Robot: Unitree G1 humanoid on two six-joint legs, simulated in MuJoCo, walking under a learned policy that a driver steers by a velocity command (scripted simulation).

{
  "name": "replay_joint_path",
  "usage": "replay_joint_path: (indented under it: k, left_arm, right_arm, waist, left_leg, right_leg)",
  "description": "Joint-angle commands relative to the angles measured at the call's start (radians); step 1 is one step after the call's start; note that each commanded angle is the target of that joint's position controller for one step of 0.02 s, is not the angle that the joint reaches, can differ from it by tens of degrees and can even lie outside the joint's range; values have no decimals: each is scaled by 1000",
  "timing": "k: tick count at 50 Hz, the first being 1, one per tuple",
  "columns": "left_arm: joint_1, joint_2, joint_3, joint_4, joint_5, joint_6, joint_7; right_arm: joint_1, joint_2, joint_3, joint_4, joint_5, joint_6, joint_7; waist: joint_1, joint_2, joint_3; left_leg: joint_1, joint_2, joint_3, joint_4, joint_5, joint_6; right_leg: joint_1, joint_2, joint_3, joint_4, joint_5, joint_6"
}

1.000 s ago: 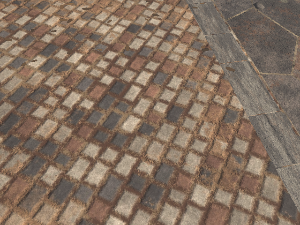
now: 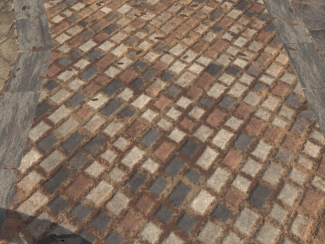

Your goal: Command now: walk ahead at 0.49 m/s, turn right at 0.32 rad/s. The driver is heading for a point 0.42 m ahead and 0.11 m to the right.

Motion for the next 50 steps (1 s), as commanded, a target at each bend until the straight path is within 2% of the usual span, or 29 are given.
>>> replay_joint_path:
  k: [1,3,4,5,6,7,8,9,10,12,16,18,21,23,25,26,27,28,29,30,31,34,37,40,41,42,43,44,50]
  left_arm:
    - [-60,109,33,-96,5,-15,-11]
    - [163,182,74,-51,5,-6,2]
    - [318,250,96,-30,4,4,18]
    - [336,316,108,-30,-6,-1,15]
    - [362,217,86,-32,-9,0,20]
    - [310,199,79,-38,1,0,28]
    - [253,192,77,-50,4,-1,33]
    - [202,176,72,-62,9,-1,35]
    - [176,160,66,-76,22,-3,40]
    - [153,152,65,-80,17,-2,46]
    - [176,190,74,-57,9,2,69]
    - [209,187,73,-35,7,16,79]
    - [276,178,68,2,3,33,87]
    - [278,166,64,11,8,40,91]
    - [238,151,60,8,13,45,94]
    - [232,129,53,-1,18,44,92]
    - [300,85,37,-15,34,35,88]
    - [444,60,21,25,20,35,85]
    - [453,133,33,39,12,46,81]
    - [363,166,46,28,5,67,86]
    - [296,163,49,20,6,90,94]
    - [270,104,40,18,16,129,105]
    - [287,73,32,45,27,119,105]
    - [272,67,31,57,42,113,98]
    - [241,87,31,39,56,111,99]
    - [211,141,42,27,50,111,103]
    - [204,143,47,44,41,107,102]
    - [191,108,38,42,43,97,101]
    - [203,88,30,63,33,58,101]
  right_arm:
    - [0,-182,-49,-39,-2,7,-17]
    - [-22,-195,-48,-53,-7,27,-31]
    - [1,-171,-34,-79,-25,23,-41]
    - [141,-28,11,-100,-40,-1,-15]
    - [32,-121,-3,-100,-8,-36,1]
    - [-78,-156,-12,-144,30,-57,12]
    - [-131,-145,-4,-161,23,-72,8]
    - [-154,-143,-9,-166,1,-76,2]
    - [-140,-145,-13,-168,-10,-69,0]
    - [-104,-126,-11,-162,-21,-49,-1]
    - [-205,-74,9,-190,-30,-30,-7]
    - [-274,-52,17,-194,-31,-38,-1]
    - [-331,-60,11,-201,-17,-49,14]
    - [-326,-88,-3,-200,-21,-52,19]
    - [-256,-104,-16,-180,-30,-59,19]
    - [-209,-123,-22,-170,-42,-65,15]
    - [-160,-182,-29,-180,-65,-69,10]
    - [-111,-151,-24,-158,-58,-46,12]
    - [-84,-90,-10,-145,-22,-30,22]
    - [-134,-74,-4,-147,-9,-17,25]
    - [-197,-58,6,-152,-13,-6,27]
    - [-325,-70,6,-147,-33,20,26]
    - [-302,-73,3,-122,-28,29,16]
    - [-299,-52,14,-100,-13,35,10]
    - [-275,-34,21,-83,-19,32,13]
    - [-254,-45,17,-81,-27,31,16]
    - [-269,-51,14,-80,-29,33,15]
    - [-283,-52,14,-79,-27,33,11]
    - [-243,-30,13,-29,-17,35,2]
  waist:
    - [38,122,6]
    - [160,130,-146]
    - [213,37,-264]
    - [105,-214,-389]
    - [184,-106,-424]
    - [188,-66,-266]
    - [157,42,-175]
    - [120,81,-103]
    - [85,56,-90]
    - [51,21,-69]
    - [72,5,-10]
    - [110,-14,-26]
    - [146,-41,-61]
    - [133,-55,-75]
    - [78,-60,-90]
    - [54,-35,-122]
    - [72,107,-245]
    - [78,299,-379]
    - [67,229,-401]
    - [57,151,-298]
    - [63,110,-216]
    - [111,191,-81]
    - [102,198,-131]
    - [115,155,-123]
    - [105,125,-98]
    - [68,55,-47]
    - [67,-4,-12]
    - [74,-7,0]
    - [69,0,-51]
  left_leg:
    - [20,310,-20,126,896,94]
    - [-32,261,40,468,1140,46]
    - [-286,226,42,769,851,12]
    - [-724,3,-43,1132,-133,-58]
    - [-834,8,-209,1229,-204,-45]
    - [-902,59,-211,1213,-122,-29]
    - [-883,100,-197,1134,-50,-19]
    - [-846,125,-187,1053,-14,-28]
    - [-779,143,-193,1019,8,-35]
    - [-739,157,-178,939,16,-65]
    - [-703,136,-125,676,204,-120]
    - [-608,88,-96,507,388,-123]
    - [-550,47,-106,382,515,-104]
    - [-548,48,-135,330,470,-73]
    - [-476,55,-131,262,473,-30]
    - [-366,91,-138,222,633,-3]
    - [-105,267,-287,317,1014,85]
    - [104,458,-523,329,1144,262]
    - [72,465,-612,295,901,271]
    - [-26,421,-570,255,670,233]
    - [-139,376,-512,209,513,197]
    - [-428,249,-341,104,276,136]
    - [-421,232,-287,120,287,152]
    - [-482,202,-261,129,47,103]
    - [-521,179,-251,133,-69,54]
    - [-525,128,-209,145,-137,12]
    - [-467,94,-163,174,-94,-12]
    - [-426,93,-160,209,-40,-15]
    - [-348,84,-131,295,261,1]
  right_leg:
    - [49,55,-40,-5,-117,-53]
    - [361,129,-84,-30,-137,-106]
    - [695,-11,136,-2,-98,-167]
    - [1047,-263,705,-84,-339,-371]
    - [1075,-268,834,-215,-448,-353]
    - [961,-246,690,-248,-405,-305]
    - [809,-209,592,-261,-306,-280]
    - [675,-178,518,-277,-178,-273]
    - [587,-151,472,-299,-88,-274]
    - [494,-126,414,-333,-17,-282]
    - [345,-57,273,-341,92,-242]
    - [317,-5,196,-291,186,-184]
    - [389,-27,232,-237,126,-146]
    - [476,-62,285,-162,122,-127]
    - [515,-64,307,-55,162,-96]
    - [498,-13,289,40,152,-63]
    - [361,57,262,240,-115,-14]
    - [188,147,195,505,-713,55]
    - [145,102,222,584,-790,76]
    - [113,72,207,632,-733,99]
    - [109,47,177,610,-686,114]
    - [275,12,94,341,-596,129]
    - [402,18,63,148,-465,118]
    - [531,22,46,-64,-245,76]
    - [547,-22,99,-91,-207,53]
    - [475,-53,130,-96,-297,20]
    - [364,-30,121,-106,-454,0]
    - [327,-24,119,-126,-471,7]
    - [371,-20,111,-96,-231,38]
